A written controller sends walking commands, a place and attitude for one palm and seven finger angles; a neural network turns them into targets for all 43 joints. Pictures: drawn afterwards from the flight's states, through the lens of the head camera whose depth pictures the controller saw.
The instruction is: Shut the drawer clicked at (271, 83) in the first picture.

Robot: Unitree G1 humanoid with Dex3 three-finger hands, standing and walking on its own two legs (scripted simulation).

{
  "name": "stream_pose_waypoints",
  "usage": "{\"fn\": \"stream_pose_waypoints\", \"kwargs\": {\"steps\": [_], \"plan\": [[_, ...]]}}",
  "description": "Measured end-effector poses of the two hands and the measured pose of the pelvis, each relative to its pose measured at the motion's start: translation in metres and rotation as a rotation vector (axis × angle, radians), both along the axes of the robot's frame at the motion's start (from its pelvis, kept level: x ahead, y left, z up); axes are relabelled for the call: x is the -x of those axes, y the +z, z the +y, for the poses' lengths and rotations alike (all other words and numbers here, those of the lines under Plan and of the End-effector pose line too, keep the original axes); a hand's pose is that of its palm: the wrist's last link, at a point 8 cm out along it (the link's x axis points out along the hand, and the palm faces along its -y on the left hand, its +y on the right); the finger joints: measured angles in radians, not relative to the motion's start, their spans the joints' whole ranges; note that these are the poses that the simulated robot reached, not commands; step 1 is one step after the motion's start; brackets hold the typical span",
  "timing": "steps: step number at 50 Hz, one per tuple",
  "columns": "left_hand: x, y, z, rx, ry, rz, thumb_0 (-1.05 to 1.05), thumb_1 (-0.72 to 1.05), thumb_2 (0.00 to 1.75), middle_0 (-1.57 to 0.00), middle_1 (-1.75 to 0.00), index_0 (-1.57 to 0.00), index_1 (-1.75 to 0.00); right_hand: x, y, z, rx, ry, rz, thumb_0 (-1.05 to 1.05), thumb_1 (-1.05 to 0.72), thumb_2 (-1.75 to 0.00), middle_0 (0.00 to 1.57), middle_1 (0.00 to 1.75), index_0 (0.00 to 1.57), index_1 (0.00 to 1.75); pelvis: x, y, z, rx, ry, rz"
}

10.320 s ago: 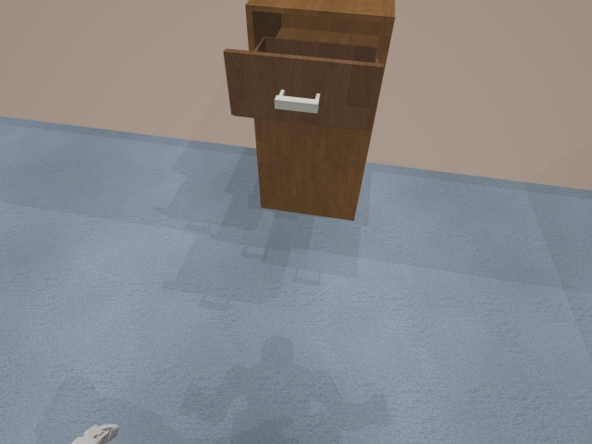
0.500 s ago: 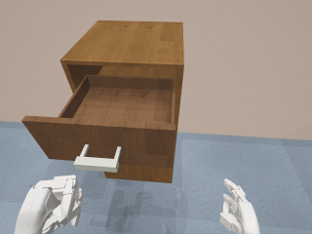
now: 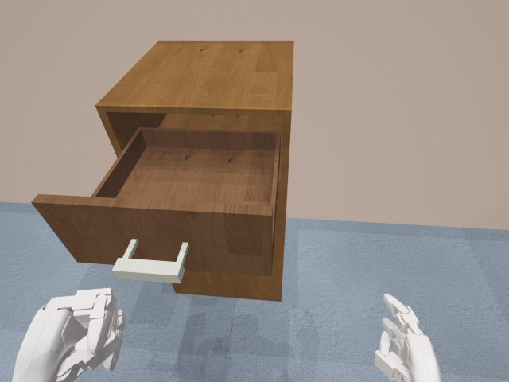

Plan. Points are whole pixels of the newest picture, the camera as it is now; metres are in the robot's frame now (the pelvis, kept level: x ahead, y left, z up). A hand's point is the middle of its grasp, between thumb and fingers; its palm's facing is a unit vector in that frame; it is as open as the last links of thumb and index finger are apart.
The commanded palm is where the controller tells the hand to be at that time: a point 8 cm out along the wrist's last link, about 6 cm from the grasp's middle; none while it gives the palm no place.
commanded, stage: bring the fist close to the handle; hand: left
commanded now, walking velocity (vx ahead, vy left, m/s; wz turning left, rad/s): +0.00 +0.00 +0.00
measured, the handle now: (153, 258) +0.31 +0.22 +0.03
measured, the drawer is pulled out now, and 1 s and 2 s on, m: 0.29 0.29 0.28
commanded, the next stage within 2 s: push the drawer shut in 1.42 s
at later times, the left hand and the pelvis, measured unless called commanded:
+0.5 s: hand (127, 328) +0.17 +0.19 +0.08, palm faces +0.05 -1.00 -0.07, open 3.3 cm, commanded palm +0.13 +0.24 +0.08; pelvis +0.00 +0.00 +0.00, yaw +0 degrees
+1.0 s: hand (158, 315) +0.21 +0.18 +0.03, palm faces +0.00 -1.00 -0.05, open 3.3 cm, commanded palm +0.18 +0.24 +0.03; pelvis -0.01 +0.03 -0.03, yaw -1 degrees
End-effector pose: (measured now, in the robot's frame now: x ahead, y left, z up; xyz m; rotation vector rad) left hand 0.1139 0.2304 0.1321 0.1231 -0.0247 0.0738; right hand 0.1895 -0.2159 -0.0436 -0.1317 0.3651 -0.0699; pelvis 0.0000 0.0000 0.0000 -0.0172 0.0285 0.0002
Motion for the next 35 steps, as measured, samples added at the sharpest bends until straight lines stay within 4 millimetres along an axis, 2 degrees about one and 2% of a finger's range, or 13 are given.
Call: {"fn": "stream_pose_waypoints", "kwargs": {"steps": [6,15,23,35], "plan": [[-0.005,-0.007,-0.005,0.005,-0.018,0.036,0.01,0.9,0.9,-1.4,-1.6,-1.4,-1.6,-0.001,0.001,-0.001,-0.004,0.0,-0.007,0.02,-0.91,-0.9,0.2,0.3,0.2,0.3,0.001,0.001,-0.004,-0.004,-0.001,0.001],[-0.016,-0.028,0.005,0.025,0.013,0.065,0.01,0.9,0.9,-1.4,-1.6,-1.4,-1.6,0.008,-0.009,-0.009,0.028,-0.005,0.064,0.02,-0.9,-0.9,0.21,0.3,0.2,0.3,0.002,0.0,-0.006,-0.006,0.001,0.025],[-0.027,-0.042,0.012,0.043,-0.011,0.064,0.01,0.9,0.9,-1.4,-1.6,-1.4,-1.6,0.02,-0.018,-0.015,0.055,-0.036,0.12,0.02,-0.91,-0.9,0.21,0.3,0.2,0.3,0.003,-0.002,0.001,-0.002,0.0,0.048],[-0.042,-0.066,0.008,0.077,-0.043,0.069,0.01,0.9,0.9,-1.4,-1.6,-1.4,-1.6,0.029,-0.029,0.0,0.068,-0.033,0.175,0.02,-0.91,-0.9,0.2,0.3,0.2,0.3,0.008,-0.011,0.016,0.0,-0.003,0.09]]}}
